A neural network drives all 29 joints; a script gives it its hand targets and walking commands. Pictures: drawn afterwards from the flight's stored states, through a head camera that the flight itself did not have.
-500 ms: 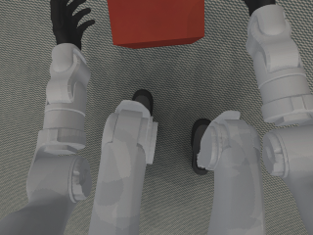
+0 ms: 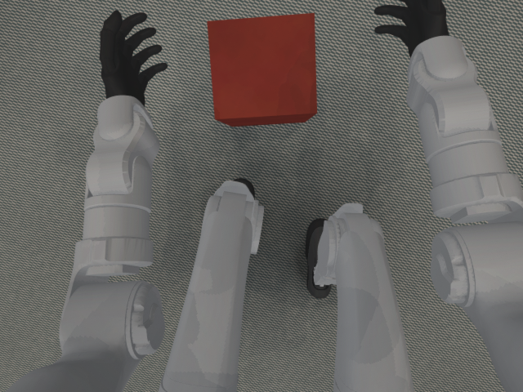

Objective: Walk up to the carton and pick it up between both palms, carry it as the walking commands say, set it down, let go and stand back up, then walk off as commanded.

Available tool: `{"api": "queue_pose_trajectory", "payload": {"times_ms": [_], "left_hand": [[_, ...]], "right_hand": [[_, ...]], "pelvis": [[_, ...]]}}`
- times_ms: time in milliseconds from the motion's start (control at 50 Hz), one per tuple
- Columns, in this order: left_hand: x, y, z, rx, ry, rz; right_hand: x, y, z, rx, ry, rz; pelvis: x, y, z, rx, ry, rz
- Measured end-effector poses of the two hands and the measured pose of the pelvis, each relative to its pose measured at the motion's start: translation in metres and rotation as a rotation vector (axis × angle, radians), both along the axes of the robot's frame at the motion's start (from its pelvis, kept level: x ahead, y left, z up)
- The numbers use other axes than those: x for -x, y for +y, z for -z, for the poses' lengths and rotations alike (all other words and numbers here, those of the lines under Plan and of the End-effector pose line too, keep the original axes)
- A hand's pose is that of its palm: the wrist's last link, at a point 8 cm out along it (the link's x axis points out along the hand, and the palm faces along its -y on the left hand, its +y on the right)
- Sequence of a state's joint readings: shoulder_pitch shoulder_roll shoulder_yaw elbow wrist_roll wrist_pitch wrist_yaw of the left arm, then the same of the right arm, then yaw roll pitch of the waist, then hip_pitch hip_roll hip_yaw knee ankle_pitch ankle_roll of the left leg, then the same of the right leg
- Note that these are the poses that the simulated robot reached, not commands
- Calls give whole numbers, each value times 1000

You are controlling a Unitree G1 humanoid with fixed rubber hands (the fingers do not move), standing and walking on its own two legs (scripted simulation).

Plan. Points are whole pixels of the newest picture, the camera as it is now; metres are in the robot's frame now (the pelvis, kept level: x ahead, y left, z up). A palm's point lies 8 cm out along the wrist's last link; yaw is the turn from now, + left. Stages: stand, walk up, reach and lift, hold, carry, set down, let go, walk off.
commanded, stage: set down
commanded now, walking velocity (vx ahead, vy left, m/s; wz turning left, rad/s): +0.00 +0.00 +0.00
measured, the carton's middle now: (265, 81) +0.52 +0.09 -0.42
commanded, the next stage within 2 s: let go in 0.54 s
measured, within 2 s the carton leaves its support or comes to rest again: neither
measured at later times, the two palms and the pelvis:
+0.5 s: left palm (52, 71) +0.43 +0.24 -0.01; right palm out of the picture +0.52 -0.11 -0.01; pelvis +0.01 +0.00 +0.11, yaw +0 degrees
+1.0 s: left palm out of the picture +0.37 +0.26 +0.08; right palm out of the picture +0.43 -0.14 +0.07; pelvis +0.10 +0.02 +0.20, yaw -1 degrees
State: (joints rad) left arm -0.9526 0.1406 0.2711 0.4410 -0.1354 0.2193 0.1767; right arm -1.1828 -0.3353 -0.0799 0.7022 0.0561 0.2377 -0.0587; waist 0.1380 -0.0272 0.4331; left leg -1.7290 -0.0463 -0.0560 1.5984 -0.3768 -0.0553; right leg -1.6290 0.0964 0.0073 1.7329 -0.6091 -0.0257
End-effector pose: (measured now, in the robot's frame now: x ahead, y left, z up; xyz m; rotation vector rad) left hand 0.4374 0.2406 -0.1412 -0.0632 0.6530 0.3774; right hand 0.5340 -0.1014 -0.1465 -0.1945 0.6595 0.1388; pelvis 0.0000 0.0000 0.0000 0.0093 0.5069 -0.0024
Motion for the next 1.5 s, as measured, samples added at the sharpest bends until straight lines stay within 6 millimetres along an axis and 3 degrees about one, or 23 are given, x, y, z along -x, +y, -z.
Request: {"api": "queue_pose_trajectory", "payload": {"times_ms": [100,240,520,740,960,1060,1160,1360,1500], "left_hand": [[3,1,-24,-8,3,2],[8,8,-61,-13,3,6],[8,-4,-140,-6,-11,44],[30,17,-169,-54,104,56],[61,13,-214,-72,170,275],[74,20,-242,-91,177,299],[101,19,-269,-101,191,317],[157,2,-299,-59,222,331],[160,-7,-301,-57,219,353]], "right_hand": [[0,5,-25,-4,-5,-6],[2,-3,-56,23,1,3],[14,-8,-137,52,6,11],[25,-1,-178,41,56,48],[98,-37,-210,92,114,194],[115,-50,-233,111,112,187],[135,-64,-257,102,96,184],[197,-100,-290,96,136,164],[223,-122,-304,83,150,191]], "pelvis": [[-5,-2,-22,-4,-4,-1],[-10,-3,-58,4,-77,-11],[-15,2,-115,12,-117,-9],[-48,10,-138,25,72,-8],[-96,21,-189,24,24,10],[-113,24,-204,21,-17,5],[-125,24,-220,17,-90,2],[-138,14,-237,-1,-308,-1],[-145,4,-239,-12,-427,-12]]}}
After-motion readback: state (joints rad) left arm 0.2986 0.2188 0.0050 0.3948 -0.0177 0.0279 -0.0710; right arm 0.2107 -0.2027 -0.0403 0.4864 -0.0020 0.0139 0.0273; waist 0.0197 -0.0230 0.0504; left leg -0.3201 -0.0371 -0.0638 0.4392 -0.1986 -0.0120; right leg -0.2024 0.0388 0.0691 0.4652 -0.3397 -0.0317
